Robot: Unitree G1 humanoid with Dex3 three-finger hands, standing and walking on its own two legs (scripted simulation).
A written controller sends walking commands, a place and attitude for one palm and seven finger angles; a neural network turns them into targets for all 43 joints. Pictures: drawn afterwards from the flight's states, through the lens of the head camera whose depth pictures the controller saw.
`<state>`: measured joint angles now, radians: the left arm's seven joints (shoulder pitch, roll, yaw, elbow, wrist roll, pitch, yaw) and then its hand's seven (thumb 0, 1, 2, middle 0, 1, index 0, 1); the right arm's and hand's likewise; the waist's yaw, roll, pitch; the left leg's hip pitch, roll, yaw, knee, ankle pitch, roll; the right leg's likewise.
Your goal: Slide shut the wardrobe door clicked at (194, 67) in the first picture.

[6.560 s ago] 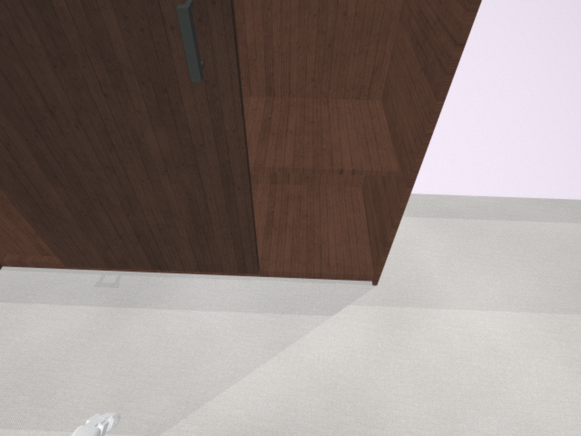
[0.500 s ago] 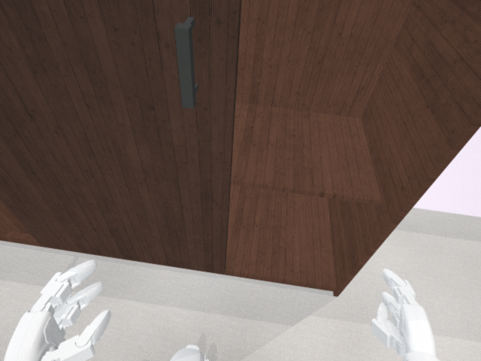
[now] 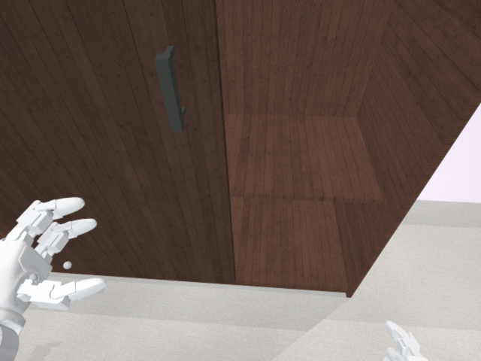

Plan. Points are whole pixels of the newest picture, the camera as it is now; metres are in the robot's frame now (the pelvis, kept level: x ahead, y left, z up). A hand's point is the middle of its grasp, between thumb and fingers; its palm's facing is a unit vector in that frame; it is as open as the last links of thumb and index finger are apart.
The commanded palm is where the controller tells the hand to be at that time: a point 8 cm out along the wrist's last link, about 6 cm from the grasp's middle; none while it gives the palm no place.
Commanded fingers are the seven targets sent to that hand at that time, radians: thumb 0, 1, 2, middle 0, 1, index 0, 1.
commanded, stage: raise the hand with hooked fingers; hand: left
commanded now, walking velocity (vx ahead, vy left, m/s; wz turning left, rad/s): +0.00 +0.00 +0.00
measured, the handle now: (174, 90) +0.52 +0.16 +0.21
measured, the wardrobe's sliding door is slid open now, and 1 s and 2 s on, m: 0.46 0.46 0.46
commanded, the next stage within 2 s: move the hooked fingers beside the handle in 1.10 s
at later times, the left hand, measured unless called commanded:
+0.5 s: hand (16, 213) +0.24 +0.30 +0.19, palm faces +0.07 -0.99 -0.13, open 13.9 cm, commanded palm +0.21 +0.35 +0.22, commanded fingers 0.00 -0.50 0.30 -0.30 -1.20 -0.30 -1.20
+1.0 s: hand (20, 181) +0.26 +0.28 +0.23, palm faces +0.10 -0.99 -0.13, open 13.9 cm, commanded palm +0.23 +0.33 +0.23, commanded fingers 0.00 -0.50 0.30 -0.30 -1.20 -0.30 -1.20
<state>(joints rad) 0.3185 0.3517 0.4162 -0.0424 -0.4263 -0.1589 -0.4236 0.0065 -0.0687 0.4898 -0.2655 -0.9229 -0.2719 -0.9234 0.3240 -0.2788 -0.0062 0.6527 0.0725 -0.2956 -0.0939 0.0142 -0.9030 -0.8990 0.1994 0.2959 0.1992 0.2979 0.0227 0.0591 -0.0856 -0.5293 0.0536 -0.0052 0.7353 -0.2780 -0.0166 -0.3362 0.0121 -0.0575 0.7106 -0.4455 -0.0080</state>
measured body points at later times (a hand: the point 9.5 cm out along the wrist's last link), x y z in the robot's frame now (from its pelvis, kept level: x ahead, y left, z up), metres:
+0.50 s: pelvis -0.01 +0.02 +0.02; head -0.02 +0.01 +0.47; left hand +0.23 +0.35 +0.20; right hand +0.20 -0.18 -0.04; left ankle +0.06 +0.13 -0.71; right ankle -0.05 -0.11 -0.71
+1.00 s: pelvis +0.00 +0.00 +0.02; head -0.02 -0.02 +0.47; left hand +0.25 +0.34 +0.24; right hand +0.19 -0.23 -0.05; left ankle +0.06 +0.13 -0.71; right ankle -0.05 -0.11 -0.71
